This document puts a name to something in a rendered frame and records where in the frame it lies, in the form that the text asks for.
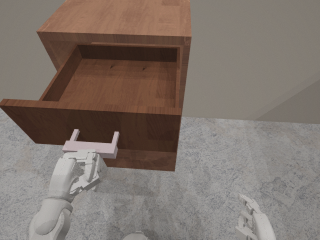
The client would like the handle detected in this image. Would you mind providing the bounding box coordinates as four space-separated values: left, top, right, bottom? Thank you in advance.
62 129 120 159

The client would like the left robot hand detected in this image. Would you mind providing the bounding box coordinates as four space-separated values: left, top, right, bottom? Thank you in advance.
48 149 103 204

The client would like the drawer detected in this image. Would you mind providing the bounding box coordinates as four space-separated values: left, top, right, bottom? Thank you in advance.
0 43 181 153

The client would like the cabinet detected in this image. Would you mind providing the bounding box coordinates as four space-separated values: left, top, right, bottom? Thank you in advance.
36 0 192 172

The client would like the left robot forearm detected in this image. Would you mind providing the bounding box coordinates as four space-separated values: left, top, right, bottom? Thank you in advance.
29 198 73 240

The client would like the right robot hand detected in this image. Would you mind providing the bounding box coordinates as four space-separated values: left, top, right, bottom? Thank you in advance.
235 193 276 240

